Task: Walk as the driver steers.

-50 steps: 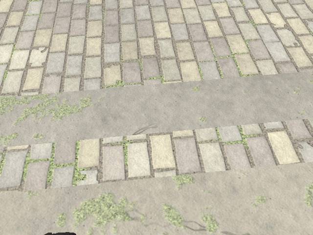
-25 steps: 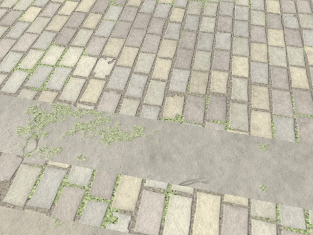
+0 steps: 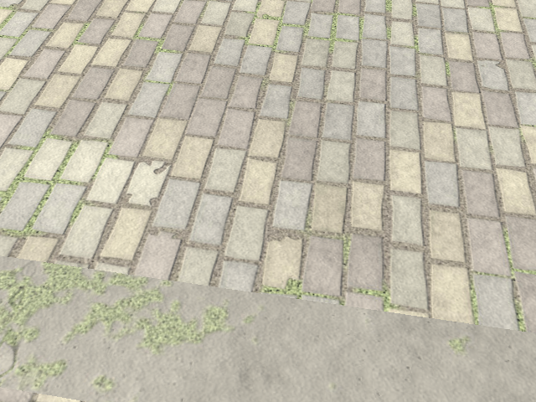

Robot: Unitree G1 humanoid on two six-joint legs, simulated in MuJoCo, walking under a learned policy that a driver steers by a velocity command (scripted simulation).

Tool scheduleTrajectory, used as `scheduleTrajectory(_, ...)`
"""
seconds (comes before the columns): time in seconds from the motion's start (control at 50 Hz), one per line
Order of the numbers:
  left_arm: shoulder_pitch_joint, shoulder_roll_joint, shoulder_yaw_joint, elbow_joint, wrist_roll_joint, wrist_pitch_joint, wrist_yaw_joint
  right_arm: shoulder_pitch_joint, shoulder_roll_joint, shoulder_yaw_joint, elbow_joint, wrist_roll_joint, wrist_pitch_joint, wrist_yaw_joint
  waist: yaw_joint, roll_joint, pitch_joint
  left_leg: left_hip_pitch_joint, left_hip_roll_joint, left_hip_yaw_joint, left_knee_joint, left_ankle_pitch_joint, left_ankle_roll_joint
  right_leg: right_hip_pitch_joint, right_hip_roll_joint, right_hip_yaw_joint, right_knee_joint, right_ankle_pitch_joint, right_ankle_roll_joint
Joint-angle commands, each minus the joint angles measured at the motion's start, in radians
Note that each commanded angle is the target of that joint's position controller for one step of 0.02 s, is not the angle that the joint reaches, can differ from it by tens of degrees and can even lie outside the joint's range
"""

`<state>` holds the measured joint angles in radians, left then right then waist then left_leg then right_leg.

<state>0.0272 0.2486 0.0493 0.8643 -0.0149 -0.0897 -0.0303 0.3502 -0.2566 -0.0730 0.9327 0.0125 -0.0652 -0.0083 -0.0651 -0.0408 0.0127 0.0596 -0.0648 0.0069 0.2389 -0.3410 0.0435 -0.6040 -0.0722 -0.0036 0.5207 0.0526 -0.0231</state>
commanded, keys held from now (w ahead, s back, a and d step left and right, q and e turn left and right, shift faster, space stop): w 1.00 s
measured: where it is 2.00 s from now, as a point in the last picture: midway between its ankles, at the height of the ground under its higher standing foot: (261, 179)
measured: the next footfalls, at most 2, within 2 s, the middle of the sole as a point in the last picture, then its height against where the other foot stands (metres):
right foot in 0.06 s outside the picture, level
left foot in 0.60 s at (214, 381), level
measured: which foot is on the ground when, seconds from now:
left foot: down 0.00-0.08, up 0.10-0.58, down 0.60-1.00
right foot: up 0.00-0.04, down 0.06-0.62, up 0.64-1.00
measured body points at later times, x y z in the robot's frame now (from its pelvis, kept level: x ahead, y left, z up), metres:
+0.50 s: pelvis +0.29 -0.02 +0.01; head +0.31 -0.02 +0.46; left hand +0.28 +0.25 -0.13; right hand +0.49 -0.26 -0.10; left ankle +0.48 +0.13 -0.69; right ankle +0.19 -0.13 -0.73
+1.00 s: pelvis +0.57 +0.02 +0.01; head +0.60 +0.02 +0.46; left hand +0.76 +0.26 -0.10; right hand +0.57 -0.26 -0.12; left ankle +0.49 +0.12 -0.73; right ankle +0.77 -0.15 -0.68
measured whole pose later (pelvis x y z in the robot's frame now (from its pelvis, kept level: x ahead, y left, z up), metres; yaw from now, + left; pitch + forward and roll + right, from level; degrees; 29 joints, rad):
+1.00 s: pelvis +0.57 +0.02 +0.01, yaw +0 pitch +2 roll +2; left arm 0.06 0.26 0.06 0.87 -0.01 -0.07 -0.01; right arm 0.35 -0.25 -0.06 0.97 0.01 -0.08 0.00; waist -0.07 -0.04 0.00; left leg 0.00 -0.05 0.06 0.21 -0.24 0.04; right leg -0.66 -0.11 0.02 0.61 0.07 0.00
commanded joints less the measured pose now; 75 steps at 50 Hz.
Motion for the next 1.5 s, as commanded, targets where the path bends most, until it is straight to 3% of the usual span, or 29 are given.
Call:
scheduleTrajectory(0.02,-0.021,0.13,0.032,-0.068,-0.001,-0.024,-0.011,0.006,-0.174,-0.04,-0.024,0.003,0.007,-0.011,0.061,0.145,0.002,0.04,0.306,-0.105,0.085,0.718,0.118,0.072,0.037,-0.02,-0.024,-0.105,-0.048)
scheduleTrajectory(0.06,0.274,0.21,0.069,0.015,0.013,-0.021,-0.001,-0.02,-0.145,-0.024,-0.04,-0.003,0.015,-0.012,0.197,0.106,-0.198,-0.111,0.215,-0.036,0.45,0.774,0.068,0.523,0.011,0.011,0.001,-0.064,-0.117)
scheduleTrajectory(0.08,0.405,0.301,0.094,0.04,0.026,-0.016,0.004,0.114,-0.042,0.006,-0.048,-0.01,0.0,-0.002,0.166,-0.106,-0.361,-0.514,0.069,0.01,0.855,0.378,-0.009,0.94,-0.247,0.432,-0.014,-0.194,-0.274)
scheduleTrajectory(0.1,0.433,0.242,0.075,0.052,0.009,-0.01,0.001,0.102,-0.043,0.014,-0.036,-0.003,-0.023,0.006,0.181,-0.219,-0.429,-0.701,-0.015,-0.101,1.04,-0.227,-0.018,1.032,-0.322,0.744,-0.189,-0.336,-0.324)
scheduleTrajectory(0.12,0.36,0.189,0.056,0.042,-0.003,-0.011,0.003,0.011,-0.131,-0.009,-0.059,0.023,-0.039,0.012,0.186,-0.149,-0.288,-0.811,0.053,-0.143,1.123,-0.202,0.002,0.938,-0.289,0.643,-0.216,-0.449,-0.268)
scheduleTrajectory(0.14,0.274,0.159,0.046,0.018,0.003,-0.009,0.007,-0.07,-0.143,-0.008,-0.085,0.033,-0.047,0.011,0.167,-0.077,-0.173,-0.827,0.11,-0.105,1.096,-0.11,0.014,0.782,-0.256,0.511,-0.239,-0.426,-0.233)
scheduleTrajectory(0.18,0.168,0.108,0.028,0.002,0.028,-0.015,0.004,-0.101,-0.135,-0.02,-0.087,0.01,-0.037,-0.001,0.097,-0.025,-0.053,-0.727,0.187,-0.089,0.965,0.016,0.015,0.515,-0.19,0.347,-0.303,-0.269,-0.204)
scheduleTrajectory(0.26,0.177,0.13,0.03,0.021,0.021,-0.024,0.007,-0.082,-0.079,-0.014,-0.083,-0.001,-0.003,-0.007,0.053,-0.037,-0.014,-0.681,0.22,-0.071,0.821,0.104,-0.018,0.395,-0.156,0.21,-0.392,-0.136,-0.22)
scheduleTrajectory(0.4,0.282,0.166,0.038,0.06,0.004,-0.01,0.034,-0.313,-0.045,0.002,-0.142,-0.002,-0.015,0.008,0.121,-0.015,0.03,-0.682,0.176,-0.011,0.407,0.446,-0.051,0.452,-0.1,0.054,-0.411,-0.044,-0.171)
scheduleTrajectory(0.5,0.357,0.177,0.045,0.102,-0.004,0.015,0.037,-0.421,-0.059,0.008,-0.187,0.007,-0.026,0.036,0.145,-0.024,0.064,-0.714,0.149,-0.014,0.286,0.375,-0.021,0.622,-0.173,0.074,-0.337,-0.009,-0.163)
scheduleTrajectory(0.58,0.303,0.186,0.048,0.092,-0.007,0.036,0.044,-0.181,-0.147,-0.033,-0.125,0.002,-0.036,0.04,-0.005,-0.041,-0.082,-0.358,0.072,0.046,0.229,0.284,0.052,0.643,-0.14,0.027,-0.045,0.382,-0.105)
scheduleTrajectory(0.6,0.305,0.15,0.032,0.073,0.006,0.037,0.045,0.004,-0.212,-0.056,-0.079,-0.01,-0.035,0.031,-0.07,0.021,-0.223,-0.056,0.177,-0.066,0.276,0.311,0.105,0.478,-0.086,-0.015,0.217,0.244,-0.072)
scheduleTrajectory(0.62,0.422,0.032,-0.004,0.055,0.017,0.015,0.035,0.102,-0.316,-0.08,-0.054,-0.017,-0.027,0.027,-0.029,0.27,-0.36,0.328,0.424,-0.526,0.216,0.176,0.272,0.06,0.093,-0.045,0.616,-0.244,0.003)
scheduleTrajectory(0.64,0.392,0.082,0.005,0.069,0.002,-0.011,0.028,0.116,-0.232,-0.054,-0.053,-0.005,-0.024,0.03,-0.052,0.286,-0.416,0.361,0.463,-0.742,0.079,0.05,0.298,-0.083,0.114,0.097,0.758,-0.634,-0.002)
scheduleTrajectory(0.66,0.298,0.157,0.025,0.042,-0.027,-0.027,0.021,0.029,-0.183,-0.036,-0.064,0.0,-0.026,0.028,-0.045,0.225,-0.257,0.242,0.426,-0.598,0.066,0.007,0.242,-0.179,0.05,0.107,0.816,-0.586,-0.021)
scheduleTrajectory(0.68,0.234,0.157,0.024,0.027,-0.031,-0.032,0.024,-0.05,-0.152,-0.026,-0.084,-0.004,-0.026,0.026,-0.021,0.157,-0.161,0.092,0.385,-0.464,0.045,0.053,0.207,-0.175,-0.005,0.077,0.782,-0.491,-0.03)
scheduleTrajectory(0.72,0.221,0.14,0.034,0.029,-0.009,-0.015,0.034,-0.148,-0.094,-0.007,-0.095,-0.023,-0.031,0.031,0.046,0.13,-0.056,-0.153,0.313,-0.303,-0.025,0.181,0.174,-0.067,-0.07,0.07,0.654,-0.368,-0.023)
scheduleTrajectory(0.8,0.215,0.089,0.03,0.021,0.005,0.021,0.039,-0.126,-0.126,-0.015,-0.069,-0.018,-0.043,0.025,0.082,0.119,-0.017,-0.253,0.291,-0.189,-0.107,0.309,0.196,-0.038,-0.087,0.056,0.516,-0.256,0.01)
scheduleTrajectory(1.02,-0.099,0.071,0.01,-0.085,-0.003,0.002,-0.001,0.039,-0.163,-0.024,0.022,0.005,-0.014,-0.003,-0.004,0.102,0.069,-0.06,0.309,-0.068,-0.073,0.357,0.143,-0.057,-0.019,0.014,0.019,0.0,0.001)
scheduleTrajectory(1.08,-0.039,0.113,0.024,-0.082,-0.003,-0.006,-0.011,0.015,-0.183,-0.033,0.026,0.008,0.003,-0.009,0.049,0.127,0.029,0.011,0.334,-0.07,0.03,0.565,0.114,0.052,0.016,-0.01,-0.015,-0.114,-0.04)
scheduleTrajectory(1.12,0.232,0.189,0.066,0.0,0.004,-0.007,-0.002,-0.007,-0.155,-0.021,0.015,0.004,0.013,-0.011,0.175,0.104,-0.138,-0.082,0.247,0.001,0.35,0.752,0.065,0.442,0.049,-0.036,-0.018,-0.097,-0.093)
scheduleTrajectory(1.14,0.378,0.278,0.088,0.028,0.02,-0.005,0.005,0.068,-0.084,0.003,-0.007,-0.014,0.005,-0.008,0.177,-0.051,-0.295,-0.397,0.147,0.051,0.715,0.453,0.011,0.818,-0.181,0.275,0.004,-0.126,-0.2)
scheduleTrajectory(1.16,0.422,0.283,0.085,0.044,0.007,0.0,-0.001,0.132,-0.005,0.029,0.004,-0.014,-0.019,0.001,0.155,-0.257,-0.397,-0.677,-0.002,-0.033,0.969,-0.227,-0.025,1.009,-0.32,0.683,-0.161,-0.314,-0.303)
scheduleTrajectory(1.18,0.393,0.203,0.06,0.039,-0.002,-0.002,0.0,0.039,-0.114,0.001,-0.007,0.013,-0.039,0.008,0.18,-0.166,-0.319,-0.792,0.056,-0.127,1.076,-0.237,-0.004,0.961,-0.289,0.663,-0.208,-0.436,-0.261)
scheduleTrajectory(1.2,0.305,0.175,0.05,0.02,-0.001,-0.004,0.005,-0.052,-0.145,-0.006,-0.037,0.032,-0.051,0.01,0.164,-0.118,-0.185,-0.843,0.108,-0.095,1.073,-0.142,0.012,0.821,-0.264,0.529,-0.228,-0.396,-0.225)
scheduleTrajectory(1.22,0.234,0.152,0.043,0.004,0.012,-0.005,0.005,-0.099,-0.142,-0.007,-0.043,0.024,-0.053,0.004,0.14,-0.038,-0.114,-0.809,0.155,-0.074,1.028,-0.048,0.015,0.675,-0.232,0.43,-0.257,-0.312,-0.21)
scheduleTrajectory(1.26,0.168,0.102,0.028,-0.001,0.031,-0.011,0.002,-0.082,-0.115,-0.014,-0.037,0.01,-0.034,-0.001,0.074,-0.047,-0.061,-0.69,0.208,-0.082,0.938,0.043,0.013,0.49,-0.178,0.306,-0.315,-0.19,-0.196)
scheduleTrajectory(1.38,0.237,0.15,0.039,0.038,0.018,-0.016,0.025,-0.185,-0.074,-0.011,-0.072,-0.01,-0.005,-0.004,0.069,-0.008,0.005,-0.76,0.226,-0.063,0.666,0.258,-0.041,0.452,-0.154,0.155,-0.407,-0.045,-0.209)
scheduleTrajectory(1.5,0.334,0.16,0.04,0.08,0.003,-0.003,0.037,-0.377,-0.045,0.008,-0.122,0.002,-0.017,0.019,0.133,-0.014,0.052,-0.697,0.166,-0.005,0.362,0.459,-0.044,0.502,-0.12,0.052,-0.409,-0.052,-0.17)
Keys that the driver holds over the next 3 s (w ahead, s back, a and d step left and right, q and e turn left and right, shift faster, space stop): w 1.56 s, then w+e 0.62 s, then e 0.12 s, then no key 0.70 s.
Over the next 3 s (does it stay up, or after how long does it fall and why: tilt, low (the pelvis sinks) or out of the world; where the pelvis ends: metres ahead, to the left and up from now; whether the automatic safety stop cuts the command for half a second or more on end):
stays up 1.48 -0.10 0.00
